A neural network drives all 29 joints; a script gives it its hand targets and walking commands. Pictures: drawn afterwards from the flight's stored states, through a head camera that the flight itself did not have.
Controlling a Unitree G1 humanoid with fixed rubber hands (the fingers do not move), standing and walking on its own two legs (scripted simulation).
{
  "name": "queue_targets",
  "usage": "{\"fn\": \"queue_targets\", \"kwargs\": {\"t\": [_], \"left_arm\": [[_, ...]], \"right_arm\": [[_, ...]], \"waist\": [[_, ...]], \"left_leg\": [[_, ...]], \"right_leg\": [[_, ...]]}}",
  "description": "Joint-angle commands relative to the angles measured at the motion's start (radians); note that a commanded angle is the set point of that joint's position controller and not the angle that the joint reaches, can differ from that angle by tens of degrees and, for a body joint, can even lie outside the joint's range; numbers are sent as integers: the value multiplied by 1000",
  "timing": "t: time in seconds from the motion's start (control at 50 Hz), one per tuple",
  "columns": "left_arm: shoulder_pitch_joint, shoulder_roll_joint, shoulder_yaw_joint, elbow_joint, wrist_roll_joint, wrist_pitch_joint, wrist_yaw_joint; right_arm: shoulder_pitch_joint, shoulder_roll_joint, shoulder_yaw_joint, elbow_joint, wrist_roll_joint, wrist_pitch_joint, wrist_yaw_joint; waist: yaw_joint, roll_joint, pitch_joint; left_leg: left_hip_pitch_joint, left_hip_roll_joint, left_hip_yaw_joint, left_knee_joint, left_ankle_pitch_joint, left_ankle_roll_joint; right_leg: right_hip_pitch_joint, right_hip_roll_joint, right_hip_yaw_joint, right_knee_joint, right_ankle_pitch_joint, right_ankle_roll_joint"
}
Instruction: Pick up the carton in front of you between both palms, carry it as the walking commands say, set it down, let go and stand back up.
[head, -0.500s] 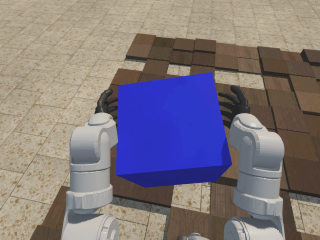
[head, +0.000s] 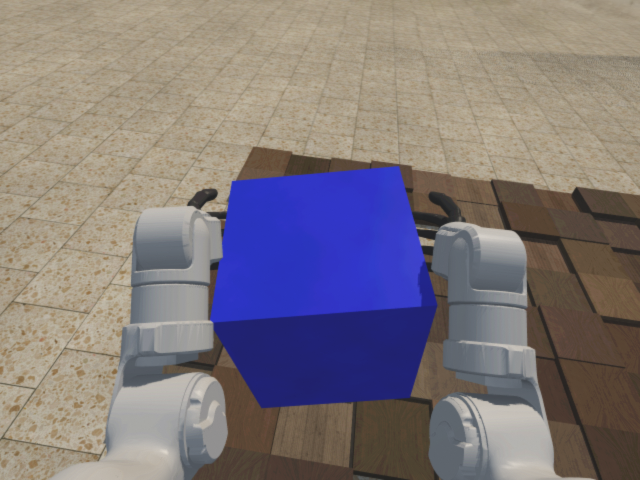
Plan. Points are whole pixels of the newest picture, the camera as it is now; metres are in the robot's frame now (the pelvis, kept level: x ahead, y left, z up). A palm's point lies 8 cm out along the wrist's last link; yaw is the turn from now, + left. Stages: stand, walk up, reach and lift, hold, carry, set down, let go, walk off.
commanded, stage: carry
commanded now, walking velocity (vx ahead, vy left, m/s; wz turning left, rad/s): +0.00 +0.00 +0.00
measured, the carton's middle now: (325, 295) +0.35 +0.00 +0.08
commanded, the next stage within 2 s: none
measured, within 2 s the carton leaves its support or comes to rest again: neither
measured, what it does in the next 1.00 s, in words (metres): climbs: right foot 0.05 m higher, then left foot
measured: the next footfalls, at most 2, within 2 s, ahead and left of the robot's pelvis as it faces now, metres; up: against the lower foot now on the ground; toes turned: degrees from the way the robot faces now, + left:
right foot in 0.24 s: +0.30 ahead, -0.06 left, +0.05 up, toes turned -4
left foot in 0.52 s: +0.23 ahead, +0.14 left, +0.05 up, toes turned +1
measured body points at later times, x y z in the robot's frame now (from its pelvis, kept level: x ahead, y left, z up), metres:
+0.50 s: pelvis +0.17 +0.01 +0.04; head +0.26 +0.02 +0.48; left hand +0.55 +0.19 +0.18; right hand +0.58 -0.11 +0.19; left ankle +0.17 +0.14 -0.67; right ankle +0.26 -0.06 -0.68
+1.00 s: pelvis +0.24 +0.04 +0.05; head +0.21 +0.04 +0.50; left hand +0.58 +0.19 +0.18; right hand +0.59 -0.10 +0.19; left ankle +0.19 +0.14 -0.68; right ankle +0.26 -0.06 -0.68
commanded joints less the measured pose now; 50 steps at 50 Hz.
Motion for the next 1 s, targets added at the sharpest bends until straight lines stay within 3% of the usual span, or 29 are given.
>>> {"fn": "queue_targets", "kwargs": {"t": [0.0, 0.04, 0.08, 0.1, 0.16, 0.18, 0.2, 0.22, 0.24, 0.26, 0.28, 0.3, 0.32, 0.34, 0.4, 0.42, 0.46, 0.5, 0.56, 0.62, 0.66, 0.68, 0.7, 0.72, 0.78, 0.84, 0.86, 0.92, 0.98], "left_arm": [[-747, -1101, -551, -205, -394, -91, -162], [-724, -1094, -590, -291, -370, -106, -141], [-632, -1088, -589, -283, -352, -110, -130], [-608, -1060, -595, -296, -337, -120, -125], [-688, -992, -686, -501, -362, -128, -129], [-600, -981, -710, -458, -360, -112, -133], [-617, -958, -717, -523, -389, -110, -138], [-636, -936, -719, -540, -370, -104, -147], [-585, -880, -710, -478, -384, -89, -153], [-600, -890, -715, -517, -356, -96, -154], [-453, -930, -685, -409, -341, -81, -154], [-450, -945, -713, -426, -350, -86, -167], [-528, -982, -713, -466, -365, -90, -179], [-566, -1042, -713, -493, -403, -92, -201], [-725, -995, -788, -630, -475, -101, -205], [-725, -987, -792, -651, -474, -93, -197], [-587, -935, -737, -521, -421, -71, -201], [-538, -922, -725, -378, -413, -45, -214], [-561, -954, -656, -233, -403, -34, -227], [-628, -1011, -675, -276, -402, -59, -226], [-559, -1046, -587, -156, -363, -60, -222], [-570, -994, -555, -159, -296, -88, -222], [-545, -998, -525, -82, -293, -86, -217], [-471, -952, -476, -27, -225, -91, -215], [-559, -1076, -514, -66, -273, -140, -220], [-561, -1038, -499, -69, -242, -173, -211], [-556, -1057, -533, -133, -264, -187, -212], [-559, -1038, -604, -216, -294, -199, -200], [-412, -1011, -560, -96, -241, -182, -201]], "right_arm": [[-790, 942, 549, -228, 432, -11, 155], [-755, 940, 541, -253, 449, -13, 155], [-671, 927, 610, -292, 452, -24, 161], [-630, 922, 615, -234, 453, -17, 162], [-613, 909, 674, -347, 471, -28, 166], [-581, 849, 676, -344, 467, -19, 163], [-549, 857, 682, -350, 470, -14, 165], [-605, 839, 714, -409, 451, -22, 160], [-643, 789, 717, -380, 459, -8, 156], [-632, 833, 739, -402, 469, -8, 161], [-538, 814, 693, -358, 463, 10, 163], [-493, 818, 685, -354, 433, 15, 168], [-587, 848, 699, -420, 437, 12, 171], [-658, 894, 730, -497, 436, 0, 168], [-635, 854, 691, -466, 393, 1, 147], [-621, 820, 683, -433, 398, 9, 144], [-531, 786, 707, -365, 368, 22, 132], [-480, 735, 645, -286, 319, 37, 132], [-476, 719, 577, -172, 259, 56, 133], [-505, 856, 573, -66, 314, 42, 170], [-530, 857, 539, -75, 304, 25, 171], [-532, 912, 548, 20, 307, 27, 177], [-478, 865, 497, 77, 275, 10, 179], [-503, 890, 496, 112, 271, 7, 176], [-566, 960, 529, 44, 303, -46, 177], [-530, 999, 515, 125, 281, -75, 166], [-547, 1017, 571, 40, 319, -92, 169], [-578, 1016, 598, -15, 360, -96, 159], [-415, 931, 568, 40, 281, -91, 151]], "waist": [[-22, 150, -328], [-31, 243, -361], [-27, 168, -368], [-37, 154, -342], [-48, 201, -344], [-32, 270, -387], [38, 220, -412], [62, 142, -485], [108, -65, -605], [93, -196, -701], [109, -162, -695], [108, -38, -647], [95, -64, -612], [81, 9, -577], [86, -7, -507], [95, -75, -531], [76, -169, -526], [64, -157, -478], [50, 63, -381], [44, 114, -382], [37, 93, -342], [28, 14, -314], [33, 77, -292], [48, 13, -260], [42, 94, -271], [44, -22, -284], [30, -65, -293], [39, 22, -344], [44, 35, -311]], "left_leg": [[537, 272, -268, -48, 1001, 77], [517, 243, -179, -64, 1086, 21], [554, 260, -221, -30, 1121, 35], [619, 186, -144, -24, 1067, 57], [524, 126, -73, 14, 1111, 19], [441, 108, -37, 63, 1084, 47], [373, 143, -11, 160, 1246, 7], [250, 136, -15, 330, 1207, -49], [8, 33, -50, 588, 335, -89], [-146, -66, -151, 730, -249, -113], [-220, -69, -213, 846, -253, -114], [-232, -39, -225, 796, -264, -111], [-275, -9, -232, 710, -283, -73], [-227, 6, -211, 587, -246, -53], [-108, -27, -132, 200, -203, -55], [-41, -51, -108, 127, -153, -54], [29, -64, -77, -76, -49, -70], [168, -50, -74, -147, 214, -72], [271, 85, -174, -41, 544, -21], [271, 107, -205, -35, 700, -13], [221, 110, -219, -63, 538, -2], [204, 103, -216, -101, 471, -6], [181, 100, -201, -88, 461, -13], [165, 103, -212, -84, 468, -16], [179, 109, -222, -102, 467, -46], [144, 79, -181, -78, 334, -50], [134, 88, -191, -76, 344, -44], [179, 57, -163, -70, 306, -38], [158, 64, -174, -100, 261, -52]], "right_leg": [[-365, -9, -9, 55, 84, -16], [-318, 14, -17, -9, 164, -18], [-348, 28, -37, 21, 182, -25], [-396, 57, -75, -158, 247, -23], [-148, 111, -150, -519, 485, -68], [16, 137, -149, -615, 509, -74], [207, 156, -189, -667, 582, -97], [441, 112, -146, -795, 791, -120], [775, -208, 238, -716, 1489, -249], [923, -331, 457, -712, 1645, -373], [917, -308, 468, -766, 1477, -415], [846, -287, 432, -773, 1298, -390], [810, -270, 369, -762, 1151, -354], [729, -244, 328, -789, 1034, -302], [606, -185, 213, -821, 1003, -253], [644, -177, 185, -804, 1029, -244], [643, -155, 131, -769, 1034, -212], [511, -107, 91, -751, 943, -147], [306, -61, 46, -750, 689, -69], [310, -46, 36, -726, 654, -71], [329, -60, 40, -767, 576, -56], [314, -67, 54, -765, 587, -67], [351, -72, 47, -774, 574, -63], [319, -68, 45, -795, 600, -51], [335, -81, 59, -794, 562, -48], [370, -75, 51, -800, 629, -53], [403, -86, 58, -802, 679, -50], [437, -100, 88, -793, 732, -75], [406, -88, 84, -802, 632, -73]]}}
